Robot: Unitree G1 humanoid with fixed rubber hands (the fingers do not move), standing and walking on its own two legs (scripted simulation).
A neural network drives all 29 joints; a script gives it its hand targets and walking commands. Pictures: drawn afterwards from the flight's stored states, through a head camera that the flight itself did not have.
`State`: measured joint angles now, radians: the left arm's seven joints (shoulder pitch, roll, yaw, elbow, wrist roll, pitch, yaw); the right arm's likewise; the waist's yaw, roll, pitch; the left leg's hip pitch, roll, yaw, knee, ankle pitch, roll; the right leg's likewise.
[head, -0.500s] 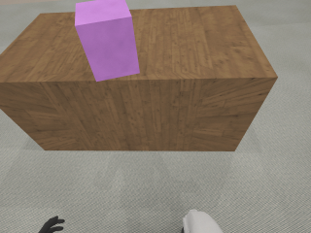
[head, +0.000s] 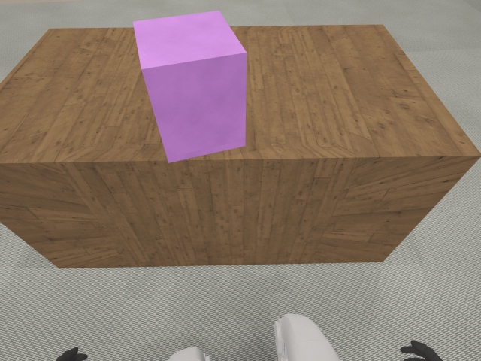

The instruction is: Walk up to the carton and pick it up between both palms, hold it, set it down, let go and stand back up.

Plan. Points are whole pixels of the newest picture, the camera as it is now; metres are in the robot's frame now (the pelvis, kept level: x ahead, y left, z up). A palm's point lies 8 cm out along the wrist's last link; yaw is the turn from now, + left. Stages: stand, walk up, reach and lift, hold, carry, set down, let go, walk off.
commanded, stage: walk up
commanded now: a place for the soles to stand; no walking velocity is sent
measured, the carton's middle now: (193, 88) +0.68 +0.12 +0.07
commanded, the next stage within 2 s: none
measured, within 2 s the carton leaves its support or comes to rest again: neither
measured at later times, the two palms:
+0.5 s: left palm (35, 294) +0.24 +0.38 -0.04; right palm (381, 281) +0.25 -0.25 -0.07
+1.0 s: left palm (48, 282) +0.27 +0.38 -0.08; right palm (361, 237) +0.33 -0.22 -0.04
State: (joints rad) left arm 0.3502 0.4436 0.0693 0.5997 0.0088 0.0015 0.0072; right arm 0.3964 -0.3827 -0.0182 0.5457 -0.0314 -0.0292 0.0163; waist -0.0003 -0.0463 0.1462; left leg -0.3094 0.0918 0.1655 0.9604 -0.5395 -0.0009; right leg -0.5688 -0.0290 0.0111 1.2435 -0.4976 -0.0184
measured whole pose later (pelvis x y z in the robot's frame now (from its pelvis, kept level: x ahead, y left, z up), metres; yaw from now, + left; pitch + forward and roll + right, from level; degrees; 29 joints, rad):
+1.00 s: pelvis +0.19 +0.08 +0.04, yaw -2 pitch -4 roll -1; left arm 0.18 0.39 0.02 0.92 -0.02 0.00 -0.01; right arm 0.04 -0.38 -0.01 0.88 0.03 0.03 0.01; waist 0.02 -0.02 0.14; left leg -0.30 0.09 0.02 0.67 -0.29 -0.05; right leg -0.20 -0.07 0.04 0.64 -0.37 0.08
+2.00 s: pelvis +0.25 +0.16 +0.04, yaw -4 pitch -6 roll +0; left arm 0.18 0.35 0.03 0.89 0.00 0.01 0.02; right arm 0.18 -0.32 -0.02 0.86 0.02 0.03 0.02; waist -0.01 0.02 0.18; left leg -0.17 0.01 0.13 0.63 -0.35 0.04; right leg -0.27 0.00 -0.05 0.60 -0.22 -0.02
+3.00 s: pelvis +0.27 +0.16 +0.07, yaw -2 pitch -3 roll +0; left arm 0.13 0.29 0.02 1.13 0.00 -0.03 0.02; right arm 0.15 -0.30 -0.03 1.11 0.01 -0.02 -0.01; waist 0.00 0.01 0.07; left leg -0.05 -0.02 0.10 0.29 -0.20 0.05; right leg -0.15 -0.01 -0.07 0.30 -0.11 -0.01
